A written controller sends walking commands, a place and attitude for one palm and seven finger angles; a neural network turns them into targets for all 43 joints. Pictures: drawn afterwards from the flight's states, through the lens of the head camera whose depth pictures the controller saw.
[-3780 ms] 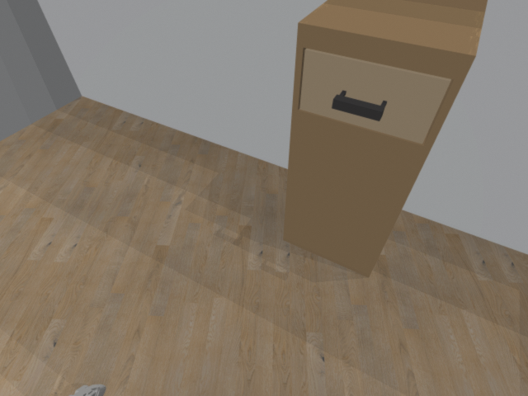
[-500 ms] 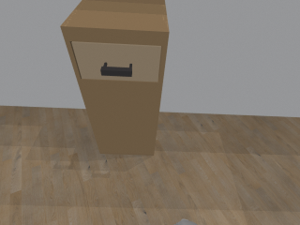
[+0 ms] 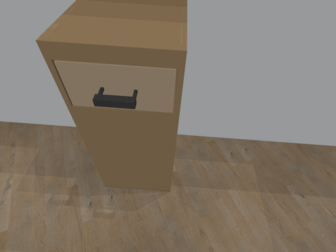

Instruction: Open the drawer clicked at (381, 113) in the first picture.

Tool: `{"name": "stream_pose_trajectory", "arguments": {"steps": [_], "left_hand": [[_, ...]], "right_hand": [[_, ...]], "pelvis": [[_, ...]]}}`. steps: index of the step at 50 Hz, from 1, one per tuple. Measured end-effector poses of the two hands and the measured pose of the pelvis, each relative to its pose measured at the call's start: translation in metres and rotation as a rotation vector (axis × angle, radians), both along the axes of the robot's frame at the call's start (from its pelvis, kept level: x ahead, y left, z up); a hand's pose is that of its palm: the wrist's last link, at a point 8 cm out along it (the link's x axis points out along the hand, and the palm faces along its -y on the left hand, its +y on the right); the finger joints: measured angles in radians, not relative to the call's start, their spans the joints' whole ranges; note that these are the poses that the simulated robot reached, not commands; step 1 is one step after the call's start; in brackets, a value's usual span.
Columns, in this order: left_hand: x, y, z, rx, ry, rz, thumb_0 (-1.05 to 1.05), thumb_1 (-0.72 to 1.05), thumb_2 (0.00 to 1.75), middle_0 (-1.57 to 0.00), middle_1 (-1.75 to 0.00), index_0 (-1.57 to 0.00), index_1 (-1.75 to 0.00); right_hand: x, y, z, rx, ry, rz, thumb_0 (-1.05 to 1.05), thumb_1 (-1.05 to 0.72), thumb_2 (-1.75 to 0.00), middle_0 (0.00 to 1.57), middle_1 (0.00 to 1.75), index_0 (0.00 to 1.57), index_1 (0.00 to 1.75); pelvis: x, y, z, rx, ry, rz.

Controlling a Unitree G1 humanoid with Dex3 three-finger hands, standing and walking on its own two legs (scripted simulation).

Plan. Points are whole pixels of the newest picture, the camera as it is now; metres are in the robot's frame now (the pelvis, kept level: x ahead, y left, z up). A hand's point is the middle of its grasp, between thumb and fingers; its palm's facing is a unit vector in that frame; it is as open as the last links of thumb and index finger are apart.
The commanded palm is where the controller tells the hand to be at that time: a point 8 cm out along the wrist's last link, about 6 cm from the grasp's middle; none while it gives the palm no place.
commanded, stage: come to a stop and stand still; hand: left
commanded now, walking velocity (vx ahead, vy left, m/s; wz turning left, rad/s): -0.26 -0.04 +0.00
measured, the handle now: (116, 96) +0.54 +0.21 +0.04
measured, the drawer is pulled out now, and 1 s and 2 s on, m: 0.00 0.00 0.00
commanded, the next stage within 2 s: look again from close up in 0.88 s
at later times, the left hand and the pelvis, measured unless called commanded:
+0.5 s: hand out of the picture +0.04 +0.15 -0.16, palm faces +0.05 -0.95 -0.29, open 7.4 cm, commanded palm none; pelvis -0.02 -0.06 -0.01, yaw +2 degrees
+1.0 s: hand out of the picture -0.07 +0.12 -0.17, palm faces +0.07 -0.98 -0.19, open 7.4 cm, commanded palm none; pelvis -0.05 -0.06 +0.01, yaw +2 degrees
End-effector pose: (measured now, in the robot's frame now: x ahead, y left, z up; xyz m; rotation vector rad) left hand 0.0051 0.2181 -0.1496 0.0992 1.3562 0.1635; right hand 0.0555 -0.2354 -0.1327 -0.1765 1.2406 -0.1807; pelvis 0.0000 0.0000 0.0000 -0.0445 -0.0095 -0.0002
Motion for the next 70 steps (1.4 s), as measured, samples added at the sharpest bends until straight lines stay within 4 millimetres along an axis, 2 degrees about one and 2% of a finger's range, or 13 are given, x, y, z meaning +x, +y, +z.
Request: {"name": "stream_pose_trajectory", "arguments": {"steps": [3, 6, 12, 16, 21, 25, 30, 33, 37, 48, 54, 61, 70], "left_hand": [[0.000, 0.002, -0.008, -0.014, 0.043, 0.017, 0.00, 0.92, 0.90, -0.20, -0.30, -0.20, -0.30], [0.003, 0.005, -0.004, -0.006, 0.061, 0.022, 0.01, 0.91, 0.90, -0.20, -0.30, -0.20, -0.30], [0.014, 0.012, 0.009, 0.054, 0.030, 0.008, 0.01, 0.91, 0.90, -0.20, -0.30, -0.20, -0.30], [0.022, 0.008, 0.019, 0.105, -0.024, -0.008, 0.01, 0.91, 0.90, -0.20, -0.30, -0.20, -0.30], [0.024, -0.007, 0.022, 0.158, -0.121, -0.055, 0.01, 0.91, 0.90, -0.20, -0.30, -0.19, -0.30], [0.026, -0.024, 0.022, 0.140, -0.184, -0.049, 0.01, 0.91, 0.90, -0.20, -0.30, -0.20, -0.30], [0.030, -0.042, 0.012, 0.080, -0.230, -0.051, 0.01, 0.90, 0.90, -0.21, -0.30, -0.20, -0.30], [0.026, -0.052, 0.010, 0.042, -0.227, -0.045, 0.01, 0.90, 0.90, -0.21, -0.30, -0.20, -0.30], [0.008, -0.058, 0.014, 0.023, -0.202, -0.031, 0.01, 0.91, 0.90, -0.21, -0.30, -0.20, -0.30], [-0.067, -0.052, 0.011, 0.030, -0.017, 0.006, 0.01, 0.91, 0.90, -0.20, -0.30, -0.20, -0.30], [-0.095, -0.056, 0.007, -0.002, 0.058, 0.024, 0.01, 0.91, 0.90, -0.20, -0.30, -0.20, -0.30], [-0.107, -0.063, 0.005, -0.044, 0.092, 0.030, 0.01, 0.91, 0.90, -0.20, -0.30, -0.20, -0.30], [-0.104, -0.059, 0.004, -0.061, 0.087, 0.024, 0.01, 0.91, 0.90, -0.20, -0.30, -0.20, -0.30]], "right_hand": [[0.031, 0.010, 0.005, -0.005, -0.038, 0.028, 0.00, -0.91, -0.90, 0.20, 0.30, 0.19, 0.30], [0.050, 0.017, 0.009, 0.001, -0.063, 0.050, 0.00, -0.91, -0.90, 0.20, 0.30, 0.19, 0.30], [0.058, 0.012, 0.006, 0.037, -0.089, 0.044, 0.00, -0.90, -0.90, 0.20, 0.30, 0.20, 0.30], [0.044, -0.007, -0.004, 0.062, -0.085, 0.027, 0.00, -0.90, -0.90, 0.20, 0.30, 0.20, 0.30], [0.018, -0.044, -0.019, 0.052, -0.078, 0.020, 0.00, -0.90, -0.90, 0.21, 0.30, 0.20, 0.30], [-0.008, -0.066, -0.015, 0.019, -0.051, -0.001, 0.01, -0.90, -0.90, 0.20, 0.30, 0.20, 0.30], [-0.038, -0.075, -0.008, -0.014, -0.024, -0.010, 0.01, -0.91, -0.90, 0.20, 0.30, 0.19, 0.30], [-0.057, -0.070, -0.001, -0.012, 0.014, 0.002, 0.01, -0.91, -0.90, 0.20, 0.30, 0.19, 0.30], [-0.076, -0.062, 0.003, 0.010, 0.050, 0.012, 0.01, -0.91, -0.90, 0.20, 0.30, 0.19, 0.30], [-0.112, -0.040, -0.002, 0.059, 0.125, -0.013, 0.01, -0.91, -0.90, 0.20, 0.30, 0.20, 0.30], [-0.127, -0.028, -0.002, 0.063, 0.171, -0.027, 0.00, -0.91, -0.90, 0.20, 0.30, 0.19, 0.30], [-0.133, -0.013, -0.001, 0.067, 0.189, -0.034, 0.00, -0.91, -0.90, 0.20, 0.30, 0.19, 0.30], [-0.121, 0.003, -0.002, 0.075, 0.158, -0.034, 0.00, -0.90, -0.90, 0.20, 0.30, 0.19, 0.30]], "pelvis": [[0.009, 0.003, -0.001, 0.027, -0.004, -0.007], [0.011, 0.003, 0.002, 0.033, 0.004, -0.008], [0.001, -0.008, 0.004, 0.040, 0.008, -0.015], [-0.008, -0.023, 0.001, 0.050, 0.001, -0.016], [-0.018, -0.047, -0.012, 0.054, -0.003, 0.012], [-0.022, -0.056, -0.012, 0.036, -0.021, 0.034], [-0.030, -0.062, -0.013, 0.016, -0.027, 0.057], [-0.036, -0.065, -0.007, 0.027, -0.034, 0.049], [-0.043, -0.066, 0.001, 0.029, -0.029, 0.044], [-0.050, -0.061, 0.006, 0.027, -0.021, 0.036], [-0.049, -0.052, 0.007, 0.025, -0.018, 0.030], [-0.049, -0.041, 0.008, 0.026, -0.016, 0.026], [-0.048, -0.028, 0.008, 0.027, -0.012, 0.020]]}}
